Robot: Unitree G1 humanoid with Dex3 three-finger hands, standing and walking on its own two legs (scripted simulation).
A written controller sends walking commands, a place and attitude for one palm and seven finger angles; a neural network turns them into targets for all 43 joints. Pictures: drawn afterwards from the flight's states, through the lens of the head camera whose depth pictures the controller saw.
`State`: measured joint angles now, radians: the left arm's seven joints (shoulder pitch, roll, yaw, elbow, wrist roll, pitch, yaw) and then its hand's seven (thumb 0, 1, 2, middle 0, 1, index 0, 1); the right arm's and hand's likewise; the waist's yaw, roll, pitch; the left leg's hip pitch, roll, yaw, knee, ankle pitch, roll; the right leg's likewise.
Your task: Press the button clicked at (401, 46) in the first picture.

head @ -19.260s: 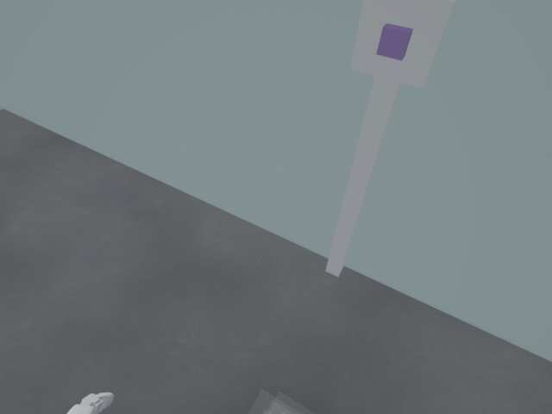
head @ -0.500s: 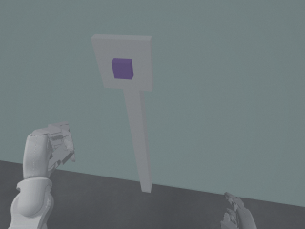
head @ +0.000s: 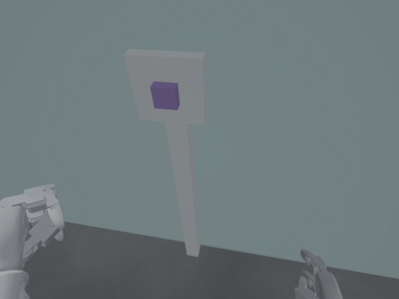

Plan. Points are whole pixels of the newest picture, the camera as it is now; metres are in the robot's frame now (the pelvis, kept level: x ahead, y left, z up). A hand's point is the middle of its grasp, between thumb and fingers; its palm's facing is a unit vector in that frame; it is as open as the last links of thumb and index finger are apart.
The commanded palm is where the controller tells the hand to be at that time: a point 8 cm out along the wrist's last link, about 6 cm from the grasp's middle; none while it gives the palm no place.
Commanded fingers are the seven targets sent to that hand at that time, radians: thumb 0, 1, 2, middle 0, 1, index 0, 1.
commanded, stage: draw the hand back to the body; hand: left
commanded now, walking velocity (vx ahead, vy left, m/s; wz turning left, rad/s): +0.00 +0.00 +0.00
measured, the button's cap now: (166, 95) +0.47 +0.14 +0.20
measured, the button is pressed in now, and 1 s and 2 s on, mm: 0 0 0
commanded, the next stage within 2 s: step back with the hand held close in 0.14 s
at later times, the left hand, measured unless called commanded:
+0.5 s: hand (62, 215) +0.19 +0.25 +0.15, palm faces +0.32 -0.82 -0.47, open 3.1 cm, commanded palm +0.12 +0.29 +0.17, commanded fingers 0.00 0.90 0.90 -1.30 -1.50 -1.30 -1.50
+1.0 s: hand (24, 278) +0.09 +0.24 +0.15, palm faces +0.40 -0.82 -0.41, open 3.1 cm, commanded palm +0.03 +0.29 +0.17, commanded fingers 0.00 0.90 0.90 -1.30 -1.50 -1.30 -1.50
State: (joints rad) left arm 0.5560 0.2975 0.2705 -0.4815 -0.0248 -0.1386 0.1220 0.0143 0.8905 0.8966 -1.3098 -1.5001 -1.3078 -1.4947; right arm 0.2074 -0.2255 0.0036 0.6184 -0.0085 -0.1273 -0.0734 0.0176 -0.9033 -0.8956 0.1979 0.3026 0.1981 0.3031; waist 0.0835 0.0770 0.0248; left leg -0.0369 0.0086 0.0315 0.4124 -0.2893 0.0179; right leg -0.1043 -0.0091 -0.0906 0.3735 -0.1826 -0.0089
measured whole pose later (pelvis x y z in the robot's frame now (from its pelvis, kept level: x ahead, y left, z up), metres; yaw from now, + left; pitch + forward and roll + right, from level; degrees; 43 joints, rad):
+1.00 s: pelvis -0.10 +0.01 -0.03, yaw +0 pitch -1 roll +0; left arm 0.55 0.35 0.36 -0.62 0.01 -0.24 0.15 0.01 0.89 0.90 -1.31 -1.50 -1.31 -1.49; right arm 0.20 -0.21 0.00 0.54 -0.01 -0.05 -0.07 0.02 -0.90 -0.90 0.20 0.30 0.20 0.30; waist 0.02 -0.03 0.04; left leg -0.43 -0.03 0.03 0.73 -0.40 0.04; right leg -0.46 -0.04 -0.04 0.59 -0.12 0.00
